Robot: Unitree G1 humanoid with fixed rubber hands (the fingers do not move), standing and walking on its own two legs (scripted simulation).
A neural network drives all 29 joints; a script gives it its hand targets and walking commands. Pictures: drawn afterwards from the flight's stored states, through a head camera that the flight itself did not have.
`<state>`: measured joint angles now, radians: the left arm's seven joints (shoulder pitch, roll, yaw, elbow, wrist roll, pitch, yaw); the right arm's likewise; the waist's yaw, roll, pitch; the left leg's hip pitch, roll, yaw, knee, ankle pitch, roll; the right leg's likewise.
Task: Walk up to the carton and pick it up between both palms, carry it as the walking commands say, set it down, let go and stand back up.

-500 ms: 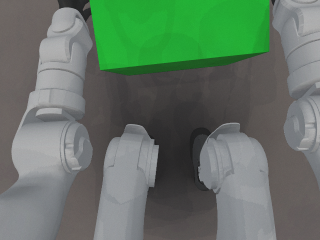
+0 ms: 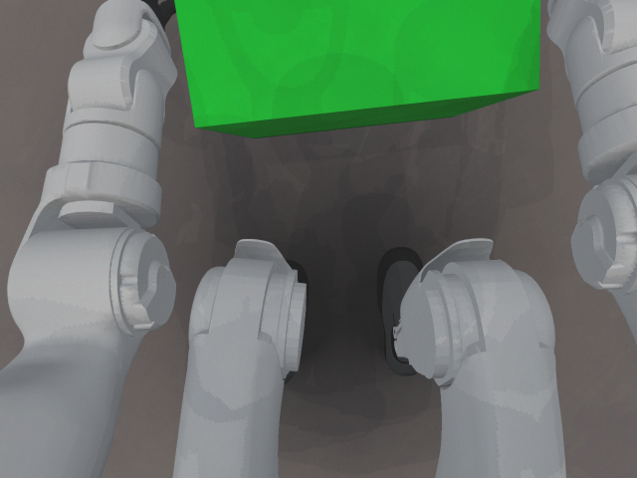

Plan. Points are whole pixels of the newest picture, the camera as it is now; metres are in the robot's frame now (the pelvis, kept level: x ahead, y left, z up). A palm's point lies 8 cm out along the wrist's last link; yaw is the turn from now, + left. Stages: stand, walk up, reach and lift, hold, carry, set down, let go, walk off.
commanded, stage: set down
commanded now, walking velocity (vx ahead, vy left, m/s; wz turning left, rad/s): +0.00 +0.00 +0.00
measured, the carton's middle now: out of the picture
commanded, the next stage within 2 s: none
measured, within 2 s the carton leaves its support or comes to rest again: neither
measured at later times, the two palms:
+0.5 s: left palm (139, 9) +0.54 +0.17 -0.16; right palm out of the picture +0.56 -0.21 -0.16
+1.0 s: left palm (141, 6) +0.55 +0.17 -0.16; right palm out of the picture +0.57 -0.21 -0.17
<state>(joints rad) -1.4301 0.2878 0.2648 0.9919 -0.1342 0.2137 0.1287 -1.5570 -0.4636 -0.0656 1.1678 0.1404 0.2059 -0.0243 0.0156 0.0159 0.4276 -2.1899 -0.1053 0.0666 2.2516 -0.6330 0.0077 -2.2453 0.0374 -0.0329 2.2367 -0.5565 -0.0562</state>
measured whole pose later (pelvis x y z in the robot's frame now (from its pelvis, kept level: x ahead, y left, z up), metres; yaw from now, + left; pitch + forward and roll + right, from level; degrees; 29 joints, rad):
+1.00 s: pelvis +0.00 +0.00 -0.01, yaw +0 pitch +30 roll +2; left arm -1.50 0.30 0.29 1.03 -0.09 0.16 0.06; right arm -1.60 -0.49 -0.12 1.19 0.11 0.14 0.03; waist 0.03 0.02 0.52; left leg -2.18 -0.07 0.07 2.28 -0.63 0.01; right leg -2.23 0.01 -0.05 2.27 -0.55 -0.08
